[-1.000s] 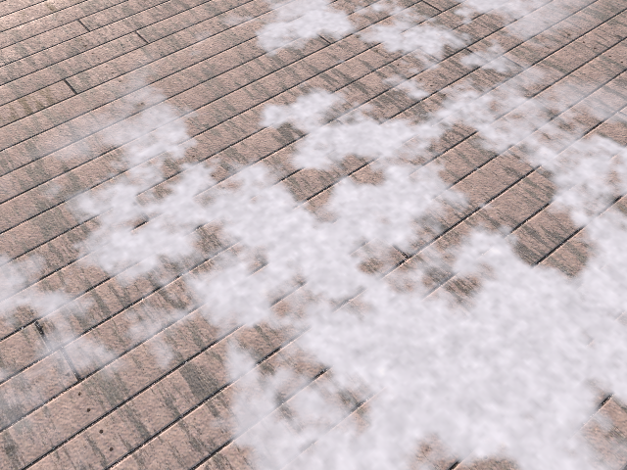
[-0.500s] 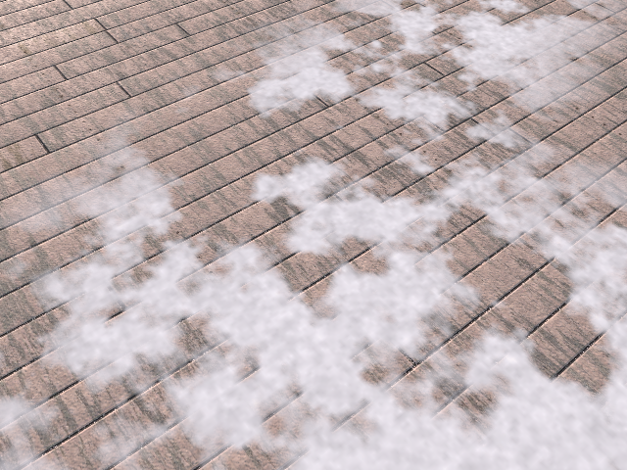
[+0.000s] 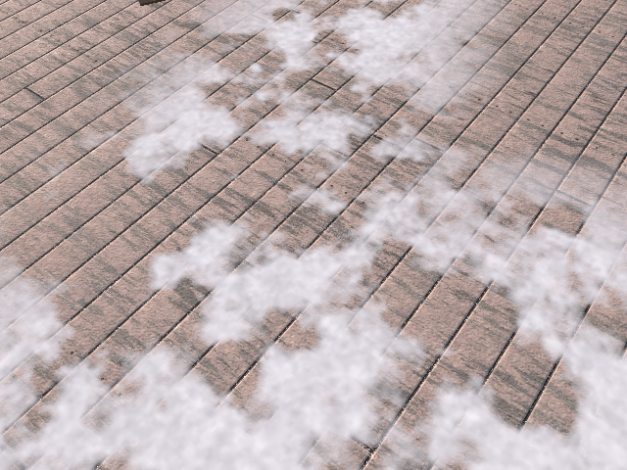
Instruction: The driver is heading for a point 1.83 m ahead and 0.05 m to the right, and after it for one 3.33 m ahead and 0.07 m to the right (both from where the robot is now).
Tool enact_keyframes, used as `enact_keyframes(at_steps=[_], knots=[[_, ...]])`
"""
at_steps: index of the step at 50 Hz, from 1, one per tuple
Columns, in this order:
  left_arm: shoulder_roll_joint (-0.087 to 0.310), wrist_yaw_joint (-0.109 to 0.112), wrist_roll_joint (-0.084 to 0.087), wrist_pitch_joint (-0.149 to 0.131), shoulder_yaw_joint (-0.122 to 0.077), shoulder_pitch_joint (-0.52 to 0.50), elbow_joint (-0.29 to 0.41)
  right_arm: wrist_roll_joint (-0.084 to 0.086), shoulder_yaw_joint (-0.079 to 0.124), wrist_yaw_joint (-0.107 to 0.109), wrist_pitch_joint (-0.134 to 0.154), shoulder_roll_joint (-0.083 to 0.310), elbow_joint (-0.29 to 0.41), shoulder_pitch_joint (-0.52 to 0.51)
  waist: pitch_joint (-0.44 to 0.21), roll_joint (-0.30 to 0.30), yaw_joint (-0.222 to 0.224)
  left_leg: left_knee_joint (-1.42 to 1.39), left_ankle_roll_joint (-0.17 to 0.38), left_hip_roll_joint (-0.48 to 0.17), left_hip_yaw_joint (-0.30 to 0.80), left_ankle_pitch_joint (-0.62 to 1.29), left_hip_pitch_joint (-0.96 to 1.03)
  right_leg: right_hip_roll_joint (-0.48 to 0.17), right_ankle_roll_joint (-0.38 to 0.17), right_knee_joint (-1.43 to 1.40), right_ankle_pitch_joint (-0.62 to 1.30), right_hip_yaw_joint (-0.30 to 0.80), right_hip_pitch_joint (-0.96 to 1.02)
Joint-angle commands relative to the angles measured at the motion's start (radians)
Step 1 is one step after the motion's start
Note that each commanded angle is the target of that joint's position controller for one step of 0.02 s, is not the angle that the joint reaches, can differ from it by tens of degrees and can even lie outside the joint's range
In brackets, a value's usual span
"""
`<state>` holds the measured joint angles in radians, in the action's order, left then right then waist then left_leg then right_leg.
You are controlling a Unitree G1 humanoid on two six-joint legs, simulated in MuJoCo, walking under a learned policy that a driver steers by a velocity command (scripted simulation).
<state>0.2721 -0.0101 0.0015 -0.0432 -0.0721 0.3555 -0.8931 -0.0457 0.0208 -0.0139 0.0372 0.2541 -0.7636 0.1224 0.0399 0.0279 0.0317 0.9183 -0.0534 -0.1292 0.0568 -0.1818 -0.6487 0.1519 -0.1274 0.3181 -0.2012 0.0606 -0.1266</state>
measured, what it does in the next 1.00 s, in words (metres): walks ahead: left foot, then right foot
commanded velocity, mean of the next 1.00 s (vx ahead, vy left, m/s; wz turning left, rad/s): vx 0.50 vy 0.00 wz -0.24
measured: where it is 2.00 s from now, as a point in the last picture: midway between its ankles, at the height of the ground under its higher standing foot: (400, 253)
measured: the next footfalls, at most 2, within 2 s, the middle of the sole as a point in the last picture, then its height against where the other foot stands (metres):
left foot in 0.22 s outside the picture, level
right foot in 0.72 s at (409, 457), level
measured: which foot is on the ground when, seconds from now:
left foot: up 0.00-0.20, down 0.22-0.72, up 0.74-1.00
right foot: down 0.00-0.24, up 0.26-0.70, down 0.72-1.00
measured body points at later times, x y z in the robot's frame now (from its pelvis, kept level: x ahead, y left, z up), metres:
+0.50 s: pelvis +0.27 +0.04 +0.00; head +0.29 +0.05 +0.45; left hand +0.46 +0.27 -0.12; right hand +0.24 -0.23 -0.12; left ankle +0.27 +0.14 -0.74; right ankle +0.29 -0.10 -0.68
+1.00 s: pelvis +0.51 -0.06 +0.00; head +0.52 -0.08 +0.45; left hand +0.57 +0.20 -0.12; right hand +0.56 -0.34 -0.13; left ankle +0.62 +0.07 -0.68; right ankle +0.46 -0.12 -0.74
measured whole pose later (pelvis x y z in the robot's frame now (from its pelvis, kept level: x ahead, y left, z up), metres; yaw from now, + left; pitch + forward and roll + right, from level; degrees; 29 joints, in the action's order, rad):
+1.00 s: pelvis +0.51 -0.06 +0.00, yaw -13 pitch +1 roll +0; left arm 0.24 -0.01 -0.01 -0.08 -0.04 0.39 -0.92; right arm -0.04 0.04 -0.04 0.02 0.27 -0.85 0.21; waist 0.01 0.04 0.02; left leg 0.93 0.01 -0.10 -0.01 -0.17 -0.59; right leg 0.07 -0.08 0.24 -0.18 -0.07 -0.07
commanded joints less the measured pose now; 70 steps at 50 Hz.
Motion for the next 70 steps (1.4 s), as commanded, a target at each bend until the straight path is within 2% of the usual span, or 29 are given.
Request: enact_keyframes(at_steps=[1,6,10,11,12,13,14,15,17,18,22,27,31,33,35,36,37,38,39,42,51,58,60,62,63,64,65,67,70], knots=[[0.154,0.003,0.002,-0.010,-0.037,0.054,0.053,0.006,0.011,-0.004,0.001,0.067,0.080,-0.076,-0.010,-0.087,0.024,-0.129,-0.014,0.049,-0.059,0.120,0.008,-0.227,-0.109,-0.092,0.335,0.208,-0.004],[0.169,0.015,-0.016,-0.004,-0.040,0.105,0.062,0.016,0.004,-0.008,0.019,0.086,0.134,-0.192,-0.014,-0.099,0.066,-0.287,0.009,0.098,-0.047,0.124,0.018,-0.261,-0.095,-0.009,0.432,0.277,0.117],[0.200,0.016,-0.018,-0.014,-0.045,0.003,0.097,0.018,0.030,0.010,0.042,0.152,0.069,0.064,-0.100,-0.090,-0.077,-0.448,0.072,0.156,-0.055,0.037,0.421,-0.235,-0.021,0.210,0.572,0.286,0.038],[0.162,0.007,-0.008,-0.024,-0.033,0.010,0.100,0.003,0.044,0.023,0.055,0.196,0.043,0.197,-0.193,-0.019,-0.135,-0.486,0.113,0.062,0.026,0.006,0.628,-0.170,0.005,0.422,0.488,0.224,-0.043],[0.062,0.005,0.015,-0.032,-0.006,0.071,0.130,-0.022,0.061,0.038,0.055,0.272,0.049,0.310,-0.335,0.128,-0.141,-0.529,0.184,-0.205,0.358,-0.192,0.870,-0.077,0.037,0.716,0.079,0.118,-0.239],[0.076,0.003,0.006,-0.027,-0.005,0.155,0.143,-0.007,0.078,0.033,0.036,0.313,0.032,0.273,-0.364,0.319,-0.070,-0.664,0.287,-0.318,0.760,-0.242,0.905,0.000,0.047,0.872,-0.348,0.053,-0.446],[0.127,0.011,-0.022,-0.010,-0.010,0.127,0.098,0.005,0.059,0.024,0.028,0.201,0.050,0.193,-0.199,0.099,-0.050,-0.662,0.282,-0.280,0.661,-0.364,0.772,-0.090,0.040,0.944,-0.266,0.081,-0.505],[0.120,0.000,-0.031,-0.009,-0.007,0.046,0.103,0.014,0.042,0.016,0.030,0.128,0.053,0.145,-0.094,-0.001,-0.059,-0.677,0.262,-0.217,0.498,-0.310,0.645,-0.115,0.045,0.907,-0.185,0.072,-0.489],[0.093,-0.015,-0.040,-0.001,-0.001,-0.016,0.123,0.013,0.028,0.015,0.039,0.094,0.024,0.132,-0.016,0.037,-0.036,-0.716,0.213,-0.114,0.277,-0.068,0.528,-0.157,0.057,0.813,-0.135,0.059,-0.450],[0.083,-0.021,-0.043,0.008,0.003,0.011,0.118,0.016,0.031,0.013,0.048,0.107,0.008,0.149,-0.031,0.087,-0.023,-0.716,0.216,-0.105,0.230,0.028,0.514,-0.155,0.067,0.797,-0.127,0.052,-0.420],[0.075,-0.030,-0.045,0.016,0.012,-0.072,0.143,0.033,0.039,0.003,0.074,0.121,-0.036,0.210,-0.031,0.062,-0.025,-0.760,0.250,-0.101,0.136,0.169,0.536,-0.169,0.091,0.722,-0.058,0.032,-0.485],[0.028,-0.044,-0.040,0.005,0.048,-0.276,0.205,0.037,0.041,-0.002,0.064,0.123,-0.079,0.255,0.012,0.071,-0.061,-0.792,0.232,-0.046,0.003,0.225,0.510,-0.211,0.117,0.415,0.105,-0.081,-0.443],[0.045,-0.037,-0.032,0.000,0.050,-0.343,0.226,0.034,0.050,-0.003,0.056,0.154,-0.117,0.319,0.013,0.070,-0.079,-0.743,0.217,-0.088,0.007,0.314,0.572,-0.191,0.089,0.291,0.094,-0.119,-0.366],[0.058,-0.028,-0.036,-0.005,0.045,-0.323,0.224,0.032,0.053,0.001,0.047,0.166,-0.129,0.318,0.009,0.068,-0.060,-0.682,0.205,-0.106,0.006,0.407,0.612,-0.171,0.061,0.243,0.039,-0.130,-0.312],[0.084,-0.014,-0.052,-0.020,0.027,-0.131,0.154,0.038,0.048,0.004,0.038,0.155,-0.140,0.318,-0.087,0.016,0.027,-0.425,0.172,-0.050,-0.059,0.582,0.587,-0.125,0.021,0.138,0.042,-0.142,-0.046],[0.145,-0.001,-0.069,-0.029,0.006,0.045,0.113,0.039,0.036,0.005,0.040,0.123,-0.115,0.301,-0.203,-0.058,0.100,-0.182,0.146,-0.003,-0.100,0.404,0.444,-0.265,-0.026,0.117,-0.037,0.013,0.188],[0.266,0.010,-0.073,-0.023,-0.027,0.129,0.101,0.061,0.010,-0.001,0.041,0.017,-0.071,0.384,-0.322,-0.310,0.083,0.185,0.098,0.159,-0.166,-0.168,0.095,-0.557,-0.151,0.022,-0.147,0.472,0.458],[0.221,0.010,-0.029,-0.012,-0.022,0.101,0.100,0.029,0.040,0.011,0.032,0.129,-0.088,0.332,-0.280,-0.193,0.085,0.302,0.113,0.154,-0.043,-0.329,-0.011,-0.561,-0.162,-0.044,-0.140,0.580,0.388],[0.170,0.008,-0.021,-0.012,-0.007,0.013,0.106,0.028,0.045,0.007,0.033,0.130,-0.072,0.272,-0.144,-0.134,0.042,0.314,0.125,0.102,-0.013,-0.253,-0.042,-0.512,-0.140,-0.044,-0.092,0.425,0.276],[0.075,0.004,-0.017,-0.031,0.019,-0.077,0.093,0.018,0.035,-0.006,0.016,0.079,-0.084,0.262,-0.044,-0.125,-0.040,0.177,0.107,0.038,-0.028,-0.140,0.082,-0.389,-0.069,-0.122,0.110,0.187,0.039],[0.082,0.002,-0.007,-0.051,0.013,0.051,-0.003,0.013,0.023,-0.027,-0.008,0.043,-0.020,0.004,0.037,-0.082,-0.014,-0.104,0.051,0.019,-0.085,0.110,-0.014,-0.335,-0.083,-0.216,0.260,0.032,0.053],[0.105,0.014,-0.020,-0.046,0.010,0.131,-0.071,0.018,0.016,-0.021,0.004,0.053,0.036,-0.152,0.065,-0.090,0.017,-0.319,0.105,0.067,-0.119,0.115,0.041,-0.375,-0.062,-0.152,0.428,0.000,0.191],[0.117,0.020,-0.023,-0.043,0.008,0.108,-0.080,0.017,0.023,-0.014,0.011,0.064,0.027,-0.109,0.045,-0.094,-0.015,-0.361,0.137,0.101,-0.136,0.044,0.135,-0.381,-0.044,-0.072,0.607,-0.017,0.218],[0.124,0.020,-0.021,-0.036,0.007,0.081,-0.087,0.009,0.042,0.002,0.025,0.091,-0.051,0.122,-0.078,-0.069,-0.118,-0.449,0.181,0.163,-0.166,0.044,0.431,-0.332,-0.011,0.206,0.789,-0.070,0.182],[0.100,0.020,-0.015,-0.038,0.017,0.077,-0.067,-0.012,0.063,0.014,0.035,0.152,-0.100,0.308,-0.194,-0.016,-0.182,-0.457,0.227,0.036,-0.029,0.002,0.700,-0.287,0.010,0.462,0.569,-0.101,0.006],[-0.008,0.009,0.022,-0.039,0.040,0.189,-0.041,-0.022,0.098,0.019,0.032,0.277,-0.115,0.406,-0.340,0.232,-0.153,-0.540,0.368,-0.272,0.467,-0.115,1.002,-0.104,0.064,0.873,-0.036,-0.158,-0.361],[0.086,0.014,-0.013,-0.037,0.014,0.135,-0.056,0.019,0.088,0.010,0.021,0.225,-0.111,0.343,-0.312,0.105,-0.141,-0.645,0.359,-0.272,0.613,-0.129,0.934,-0.093,0.044,0.966,-0.300,-0.006,-0.467],[0.070,0.004,-0.014,-0.041,0.013,0.020,-0.026,0.030,0.058,0.003,0.024,0.116,-0.088,0.157,-0.068,0.012,-0.066,-0.697,0.303,-0.194,0.329,-0.100,0.650,-0.195,0.034,0.914,-0.144,0.000,-0.485],[0.023,-0.009,-0.040,-0.008,0.019,0.038,-0.044,0.034,0.040,0.006,0.044,0.062,-0.119,0.141,-0.016,0.057,-0.005,-0.765,0.248,-0.095,0.145,0.054,0.469,-0.241,0.062,0.804,-0.080,-0.028,-0.359]])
